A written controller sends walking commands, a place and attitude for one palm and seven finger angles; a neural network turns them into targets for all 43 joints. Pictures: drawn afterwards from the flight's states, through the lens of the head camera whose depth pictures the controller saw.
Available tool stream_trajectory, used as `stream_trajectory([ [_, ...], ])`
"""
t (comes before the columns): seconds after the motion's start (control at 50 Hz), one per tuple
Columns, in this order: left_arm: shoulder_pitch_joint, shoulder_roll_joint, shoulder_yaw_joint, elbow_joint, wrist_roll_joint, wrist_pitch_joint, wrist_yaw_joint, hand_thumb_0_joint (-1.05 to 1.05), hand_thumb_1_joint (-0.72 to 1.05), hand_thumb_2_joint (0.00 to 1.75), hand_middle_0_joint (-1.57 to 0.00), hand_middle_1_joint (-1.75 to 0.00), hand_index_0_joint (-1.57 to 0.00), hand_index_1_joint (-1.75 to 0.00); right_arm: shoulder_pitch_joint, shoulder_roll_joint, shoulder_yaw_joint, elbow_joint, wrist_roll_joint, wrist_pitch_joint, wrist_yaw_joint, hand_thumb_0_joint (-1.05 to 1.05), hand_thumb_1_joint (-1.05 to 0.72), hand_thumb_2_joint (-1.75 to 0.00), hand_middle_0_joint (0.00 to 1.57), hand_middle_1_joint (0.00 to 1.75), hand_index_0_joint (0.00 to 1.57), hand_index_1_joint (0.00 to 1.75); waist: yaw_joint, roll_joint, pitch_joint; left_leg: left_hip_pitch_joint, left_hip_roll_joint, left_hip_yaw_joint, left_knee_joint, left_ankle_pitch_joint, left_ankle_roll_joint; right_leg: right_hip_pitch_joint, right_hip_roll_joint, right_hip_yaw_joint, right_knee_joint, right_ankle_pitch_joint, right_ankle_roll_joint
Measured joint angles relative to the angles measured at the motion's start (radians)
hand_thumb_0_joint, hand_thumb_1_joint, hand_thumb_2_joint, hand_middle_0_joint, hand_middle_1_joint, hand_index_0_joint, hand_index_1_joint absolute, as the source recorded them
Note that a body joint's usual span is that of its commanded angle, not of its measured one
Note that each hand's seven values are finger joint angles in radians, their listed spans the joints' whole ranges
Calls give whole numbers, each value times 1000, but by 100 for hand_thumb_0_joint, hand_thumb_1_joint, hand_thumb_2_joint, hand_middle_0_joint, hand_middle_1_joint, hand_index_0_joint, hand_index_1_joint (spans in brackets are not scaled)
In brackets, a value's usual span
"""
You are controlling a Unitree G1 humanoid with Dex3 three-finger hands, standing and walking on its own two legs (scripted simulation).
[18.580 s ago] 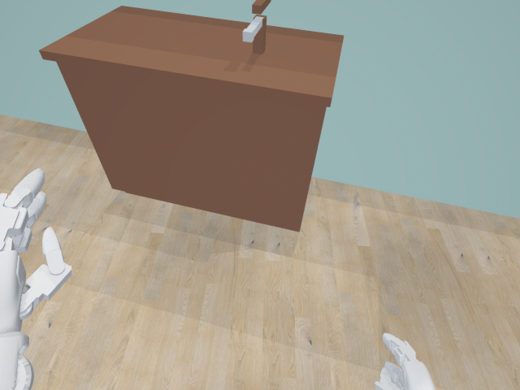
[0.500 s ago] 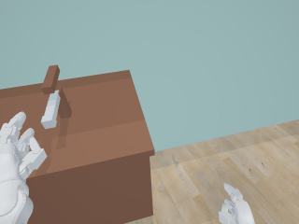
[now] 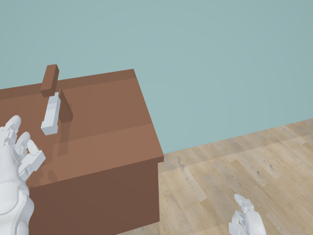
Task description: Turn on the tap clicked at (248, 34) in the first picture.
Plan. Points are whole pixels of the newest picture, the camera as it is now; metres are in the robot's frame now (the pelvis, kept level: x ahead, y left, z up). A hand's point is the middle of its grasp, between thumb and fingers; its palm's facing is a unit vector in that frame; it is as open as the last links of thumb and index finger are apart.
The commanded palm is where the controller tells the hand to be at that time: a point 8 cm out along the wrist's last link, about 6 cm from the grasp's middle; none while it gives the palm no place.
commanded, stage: reach beside the lever's end, fingers flat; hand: left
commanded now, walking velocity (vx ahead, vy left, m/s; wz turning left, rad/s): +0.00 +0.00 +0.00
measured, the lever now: (49, 127) +0.32 +0.32 +0.12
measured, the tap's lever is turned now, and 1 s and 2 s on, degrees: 0 0 1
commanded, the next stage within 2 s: push the lever round in 1.22 s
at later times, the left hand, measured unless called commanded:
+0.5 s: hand (37, 148) +0.25 +0.31 +0.13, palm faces +0.60 -0.79 -0.09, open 7.7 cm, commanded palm +0.20 +0.35 +0.13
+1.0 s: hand (33, 145) +0.27 +0.34 +0.11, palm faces +0.60 -0.80 -0.08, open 7.8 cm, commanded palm +0.22 +0.37 +0.11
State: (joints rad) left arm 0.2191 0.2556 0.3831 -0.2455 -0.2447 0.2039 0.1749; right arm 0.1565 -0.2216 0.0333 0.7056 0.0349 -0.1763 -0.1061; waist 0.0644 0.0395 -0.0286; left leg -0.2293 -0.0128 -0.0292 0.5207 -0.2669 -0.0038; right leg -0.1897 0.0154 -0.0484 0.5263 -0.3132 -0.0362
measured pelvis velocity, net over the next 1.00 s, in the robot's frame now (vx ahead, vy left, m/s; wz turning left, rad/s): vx -0.01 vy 0.00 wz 0.00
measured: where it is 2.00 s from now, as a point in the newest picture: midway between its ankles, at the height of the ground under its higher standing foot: outside the picture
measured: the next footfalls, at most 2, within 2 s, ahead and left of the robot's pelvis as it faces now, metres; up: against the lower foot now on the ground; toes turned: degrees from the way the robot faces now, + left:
none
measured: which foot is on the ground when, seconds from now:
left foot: down 0.00-1.00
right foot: down 0.00-1.00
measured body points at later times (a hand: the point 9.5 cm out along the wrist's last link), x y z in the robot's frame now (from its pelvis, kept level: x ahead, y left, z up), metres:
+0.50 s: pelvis +0.00 +0.00 +0.00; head -0.01 -0.01 +0.45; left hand +0.22 +0.35 +0.13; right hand +0.18 -0.23 -0.09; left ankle +0.01 +0.12 -0.73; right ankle -0.02 -0.09 -0.73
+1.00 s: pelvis -0.01 +0.00 -0.01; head -0.01 -0.01 +0.44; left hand +0.23 +0.38 +0.12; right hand +0.15 -0.25 -0.10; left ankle +0.01 +0.12 -0.73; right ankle -0.02 -0.09 -0.73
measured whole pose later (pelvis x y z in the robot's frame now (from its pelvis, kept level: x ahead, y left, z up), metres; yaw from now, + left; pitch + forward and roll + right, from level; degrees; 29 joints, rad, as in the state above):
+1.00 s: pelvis -0.01 +0.00 -0.01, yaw +0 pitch +2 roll +0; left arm -0.05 0.36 0.51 0.25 -0.23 -0.01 0.06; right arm 0.22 -0.26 0.01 0.72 0.04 -0.17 -0.11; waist 0.03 0.04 -0.04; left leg -0.35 -0.01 -0.03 0.60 -0.28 0.00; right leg -0.30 0.02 -0.05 0.58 -0.31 -0.03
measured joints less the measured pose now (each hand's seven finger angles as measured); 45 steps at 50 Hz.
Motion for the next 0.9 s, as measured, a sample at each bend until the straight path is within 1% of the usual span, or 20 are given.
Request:
stream_trajectory([
  [0.1, -17, -2, 15, 30, 11, -25, 7, 2, 89, 90, -18, -24, -18, -24, 4, -6, -4, 3, 0, 3, 0, 2, -90, -90, 21, 30, 20, 30, 4, -4, 5, -7, -3, -3, 11, -4, 3, -4, -3, -3, 6, -3, 3],
  [0.2, -63, 1, 13, 76, 18, -52, -6, 2, 90, 90, -18, -23, -17, -22, 1, -12, -3, 13, 0, 1, -6, 2, -90, -90, 21, 30, 20, 30, 6, -6, 15, -18, -7, -8, 18, -3, 5, -12, -6, -8, 11, -3, 4],
  [0.32, -98, 12, 9, 129, 17, -63, -17, 2, 90, 90, -17, -21, -17, -21, -1, -9, -2, 11, -1, 4, -5, 2, -90, -90, 21, 30, 20, 30, -3, -4, 11, -28, -7, -3, 15, 2, 6, -24, -7, -4, 11, 2, 5],
  [0.42, -121, 24, 29, 181, 18, -71, -15, 2, 89, 90, -17, -20, -17, -20, 7, -8, -4, 6, 0, 13, 0, 2, -90, -90, 21, 30, 20, 30, -9, -3, 5, -33, -4, 1, 16, 1, 5, -31, -4, 0, 13, 3, 4],
  [0.52, -132, 31, 50, 219, 21, -100, -21, 2, 90, 90, -16, -19, -16, -18, 19, -12, -9, 7, 0, 15, 4, 2, -90, -90, 21, 30, 20, 30, -10, -5, 2, -41, -1, 1, 24, -1, 4, -39, -2, 0, 19, 1, 3],
  [0.64, -150, 48, 75, 281, 15, -132, -49, 2, 90, 90, -16, -17, -16, -17, 27, -21, -13, 17, 3, 17, -1, 2, -90, -90, 21, 30, 20, 30, -12, -7, 0, -58, 1, -3, 37, -3, 2, -53, 1, -4, 29, -1, 1],
  [0.74, -213, 72, 103, 372, 20, -158, -64, 2, 90, 90, -16, -16, -15, -16, 28, -28, -14, 25, 3, 12, -8, 2, -90, -90, 21, 30, 20, 30, -15, -8, 6, -79, 3, -12, 52, -3, 0, -70, 3, -13, 39, 0, -2],
  [0.9, -271, 108, 126, 482, 17, -204, -108, 2, 90, 90, -15, -15, -15, -15, 46, -36, -18, 20, 7, 7, -5, 2, -90, -90, 21, 30, 20, 30, -28, -5, -3, -110, 5, -10, 70, -7, 1, -98, 6, -11, 51, 0, -1],
])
